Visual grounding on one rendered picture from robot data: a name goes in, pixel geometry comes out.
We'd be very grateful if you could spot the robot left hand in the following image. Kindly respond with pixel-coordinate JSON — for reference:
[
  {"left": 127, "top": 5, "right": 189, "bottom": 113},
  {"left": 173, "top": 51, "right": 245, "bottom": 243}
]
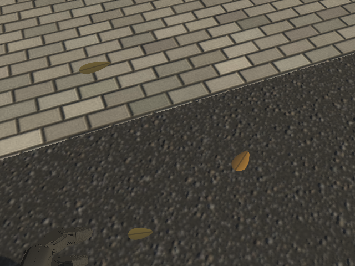
[{"left": 20, "top": 227, "right": 93, "bottom": 266}]

